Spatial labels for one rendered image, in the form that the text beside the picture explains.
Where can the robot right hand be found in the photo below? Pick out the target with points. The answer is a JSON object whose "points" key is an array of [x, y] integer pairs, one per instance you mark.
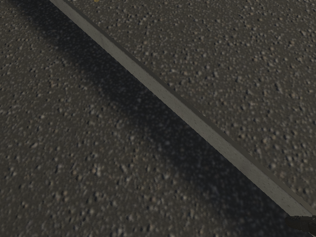
{"points": [[303, 223]]}

